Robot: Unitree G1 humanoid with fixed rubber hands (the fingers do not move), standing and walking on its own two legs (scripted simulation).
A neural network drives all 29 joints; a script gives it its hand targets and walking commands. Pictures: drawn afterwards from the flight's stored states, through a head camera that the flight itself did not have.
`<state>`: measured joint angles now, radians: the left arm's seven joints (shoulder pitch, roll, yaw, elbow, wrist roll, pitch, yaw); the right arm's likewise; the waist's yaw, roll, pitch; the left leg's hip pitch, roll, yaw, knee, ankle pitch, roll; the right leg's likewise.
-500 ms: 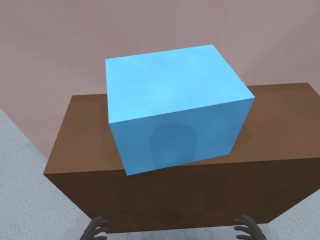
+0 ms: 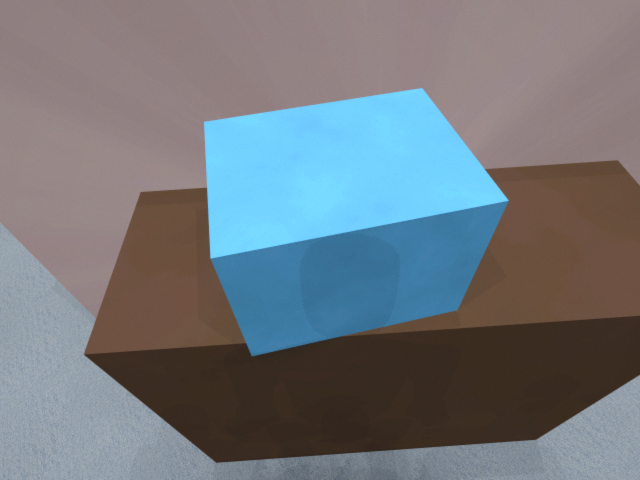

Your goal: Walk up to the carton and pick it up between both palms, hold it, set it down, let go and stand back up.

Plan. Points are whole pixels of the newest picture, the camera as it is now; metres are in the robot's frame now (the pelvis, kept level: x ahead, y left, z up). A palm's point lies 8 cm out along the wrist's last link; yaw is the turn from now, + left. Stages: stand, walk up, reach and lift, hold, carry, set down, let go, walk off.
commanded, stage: stand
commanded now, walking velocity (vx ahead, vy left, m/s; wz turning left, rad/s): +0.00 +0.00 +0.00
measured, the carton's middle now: (337, 221) +0.42 +0.00 +0.09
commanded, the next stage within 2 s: none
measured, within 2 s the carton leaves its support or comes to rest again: neither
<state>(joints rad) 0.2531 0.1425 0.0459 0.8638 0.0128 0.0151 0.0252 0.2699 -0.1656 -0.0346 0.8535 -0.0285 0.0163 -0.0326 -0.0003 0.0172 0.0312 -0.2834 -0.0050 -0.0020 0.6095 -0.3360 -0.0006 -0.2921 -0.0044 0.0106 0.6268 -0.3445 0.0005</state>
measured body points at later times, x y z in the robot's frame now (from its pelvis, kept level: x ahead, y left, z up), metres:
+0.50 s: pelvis +0.01 -0.01 +0.01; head +0.01 -0.01 +0.46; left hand +0.01 +0.21 -0.15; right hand +0.02 -0.22 -0.15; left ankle -0.01 +0.12 -0.73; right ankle -0.01 -0.12 -0.73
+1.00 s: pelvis +0.00 -0.01 +0.01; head +0.00 -0.02 +0.46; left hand -0.03 +0.18 -0.15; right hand -0.02 -0.21 -0.16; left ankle -0.01 +0.12 -0.73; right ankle -0.01 -0.12 -0.73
